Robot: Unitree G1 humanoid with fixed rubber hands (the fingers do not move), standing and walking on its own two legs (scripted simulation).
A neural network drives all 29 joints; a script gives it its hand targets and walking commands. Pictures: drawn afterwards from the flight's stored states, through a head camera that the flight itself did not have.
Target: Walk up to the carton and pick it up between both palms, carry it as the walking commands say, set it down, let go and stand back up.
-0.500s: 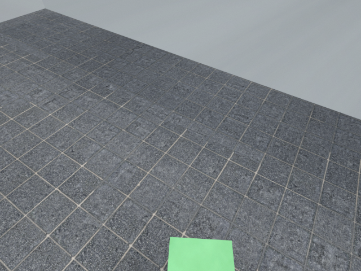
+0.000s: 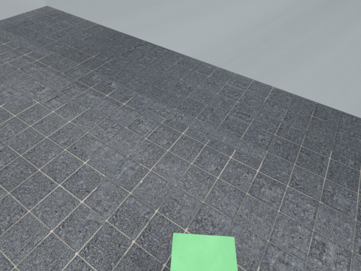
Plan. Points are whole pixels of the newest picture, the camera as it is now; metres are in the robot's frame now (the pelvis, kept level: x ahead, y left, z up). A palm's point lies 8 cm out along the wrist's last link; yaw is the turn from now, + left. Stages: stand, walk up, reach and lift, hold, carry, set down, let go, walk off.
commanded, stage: stand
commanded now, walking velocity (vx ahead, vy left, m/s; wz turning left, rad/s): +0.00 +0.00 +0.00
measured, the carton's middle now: (200, 262) +0.29 -0.10 -0.63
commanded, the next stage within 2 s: reach and lift in 0.88 s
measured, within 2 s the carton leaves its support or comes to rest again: neither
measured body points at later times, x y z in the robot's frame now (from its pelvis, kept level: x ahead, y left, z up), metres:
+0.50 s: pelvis +0.01 +0.02 +0.00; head +0.02 +0.03 +0.45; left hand +0.02 +0.24 -0.17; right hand -0.03 -0.21 -0.16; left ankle -0.08 +0.06 -0.74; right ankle +0.02 -0.13 -0.74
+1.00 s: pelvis -0.01 +0.01 -0.02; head +0.04 +0.02 +0.43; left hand +0.11 +0.23 -0.17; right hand +0.07 -0.22 -0.16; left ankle -0.08 +0.06 -0.74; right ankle +0.02 -0.13 -0.74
